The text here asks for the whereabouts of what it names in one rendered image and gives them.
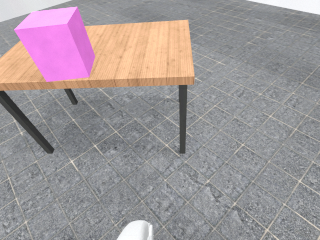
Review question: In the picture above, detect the carton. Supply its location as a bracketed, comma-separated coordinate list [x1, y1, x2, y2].
[14, 7, 95, 82]

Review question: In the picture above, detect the robot left thigh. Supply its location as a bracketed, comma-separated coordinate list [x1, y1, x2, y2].
[117, 220, 154, 240]

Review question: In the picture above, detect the table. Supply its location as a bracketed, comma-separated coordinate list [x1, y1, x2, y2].
[0, 20, 195, 154]

